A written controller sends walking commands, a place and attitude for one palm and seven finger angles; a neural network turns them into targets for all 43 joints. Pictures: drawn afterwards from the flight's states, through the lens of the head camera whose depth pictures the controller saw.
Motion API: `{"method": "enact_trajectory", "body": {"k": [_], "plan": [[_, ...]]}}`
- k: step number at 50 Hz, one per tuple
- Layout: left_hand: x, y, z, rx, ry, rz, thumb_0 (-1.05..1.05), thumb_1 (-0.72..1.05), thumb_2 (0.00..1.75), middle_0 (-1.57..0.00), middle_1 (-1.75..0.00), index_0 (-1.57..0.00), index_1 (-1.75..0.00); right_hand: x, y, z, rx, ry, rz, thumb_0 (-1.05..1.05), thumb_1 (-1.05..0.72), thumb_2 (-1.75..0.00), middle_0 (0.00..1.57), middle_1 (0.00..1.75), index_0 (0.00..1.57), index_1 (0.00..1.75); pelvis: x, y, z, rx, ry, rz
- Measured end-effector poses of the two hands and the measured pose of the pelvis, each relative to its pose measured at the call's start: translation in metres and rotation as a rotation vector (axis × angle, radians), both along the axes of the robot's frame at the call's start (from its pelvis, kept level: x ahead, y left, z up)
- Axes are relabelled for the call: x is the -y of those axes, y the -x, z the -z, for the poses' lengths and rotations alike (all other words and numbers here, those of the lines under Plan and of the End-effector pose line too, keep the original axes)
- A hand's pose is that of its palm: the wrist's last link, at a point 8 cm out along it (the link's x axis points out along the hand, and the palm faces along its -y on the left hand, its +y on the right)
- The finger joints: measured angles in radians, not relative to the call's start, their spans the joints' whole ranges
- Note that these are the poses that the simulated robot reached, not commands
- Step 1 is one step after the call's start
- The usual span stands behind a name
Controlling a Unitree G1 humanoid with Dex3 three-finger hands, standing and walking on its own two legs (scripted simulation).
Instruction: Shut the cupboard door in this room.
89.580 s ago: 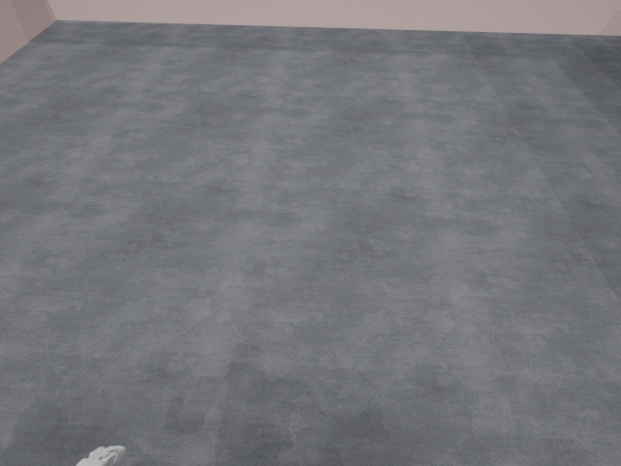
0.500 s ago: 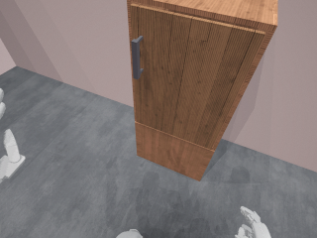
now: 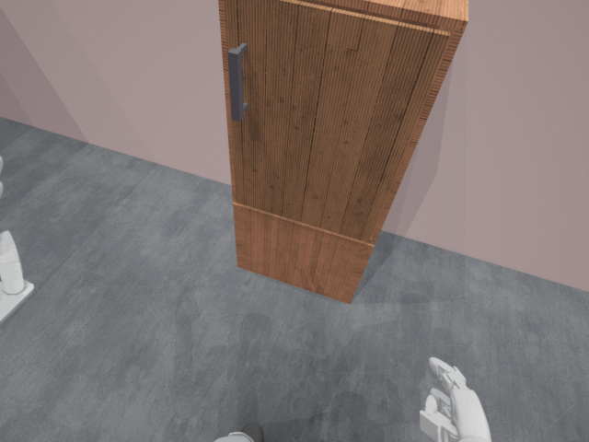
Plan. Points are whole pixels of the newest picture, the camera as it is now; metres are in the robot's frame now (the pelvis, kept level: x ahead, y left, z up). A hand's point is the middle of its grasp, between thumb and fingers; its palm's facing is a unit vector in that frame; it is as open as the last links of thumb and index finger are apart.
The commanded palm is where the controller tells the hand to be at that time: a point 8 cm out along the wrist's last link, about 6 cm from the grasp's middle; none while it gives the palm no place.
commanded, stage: stop stepping back and stand still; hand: left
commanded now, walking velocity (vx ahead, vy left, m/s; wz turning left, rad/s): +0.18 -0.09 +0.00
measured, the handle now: (240, 83) +0.80 +0.15 +0.07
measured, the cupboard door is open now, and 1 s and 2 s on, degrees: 0 0 0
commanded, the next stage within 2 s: let the arm hang, fingers relaxed in 1.04 s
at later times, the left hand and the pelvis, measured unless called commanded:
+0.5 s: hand out of the picture +0.13 +0.26 +0.19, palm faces +0.34 -0.82 -0.46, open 7.4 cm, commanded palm +0.08 +0.32 +0.19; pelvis -0.08 +0.02 +0.01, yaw -2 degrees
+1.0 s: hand out of the picture +0.16 +0.31 +0.17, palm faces +0.39 -0.81 -0.44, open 7.4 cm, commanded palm +0.10 +0.35 +0.19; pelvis -0.04 +0.05 +0.01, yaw -2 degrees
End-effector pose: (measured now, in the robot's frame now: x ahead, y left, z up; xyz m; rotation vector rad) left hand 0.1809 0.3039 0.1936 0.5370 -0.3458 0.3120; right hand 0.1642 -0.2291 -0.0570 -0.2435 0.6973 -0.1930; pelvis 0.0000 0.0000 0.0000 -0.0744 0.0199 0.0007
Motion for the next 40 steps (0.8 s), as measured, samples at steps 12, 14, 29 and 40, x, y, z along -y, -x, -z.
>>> {"method": "enact_trajectory", "body": {"k": [12, 14, 29, 40], "plan": [[-0.021, 0.075, 0.011, 0.020, 0.097, -0.124, 0.01, 0.88, 0.90, -0.22, -0.30, -0.22, -0.30, 0.005, 0.087, 0.019, -0.117, 0.060, 0.037, 0.01, -0.90, -0.90, 0.21, 0.30, 0.20, 0.30, -0.020, 0.039, 0.003, 0.033, -0.017, 0.002], [-0.032, 0.071, 0.017, 0.028, 0.144, -0.158, 0.01, 0.88, 0.90, -0.21, -0.30, -0.21, -0.30, -0.001, 0.098, 0.020, -0.126, 0.051, 0.052, 0.02, -0.90, -0.90, 0.21, 0.29, 0.20, 0.30, -0.023, 0.047, 0.002, 0.050, -0.028, 0.003], [-0.015, 0.097, -0.008, -0.027, 0.018, -0.045, 0.01, 0.89, 0.90, -0.22, -0.30, -0.22, -0.30, -0.022, 0.131, 0.021, -0.128, -0.050, 0.052, 0.01, -0.90, -0.90, 0.21, 0.30, 0.20, 0.30, -0.028, 0.074, -0.008, 0.036, -0.058, 0.042], [-0.055, 0.078, 0.015, -0.044, 0.094, -0.139, 0.02, 0.89, 0.90, -0.21, -0.30, -0.21, -0.30, -0.035, 0.103, 0.015, -0.089, 0.015, 0.050, 0.02, -0.90, -0.90, 0.20, 0.29, 0.20, 0.30, -0.053, 0.057, -0.004, 0.042, -0.067, 0.018]]}}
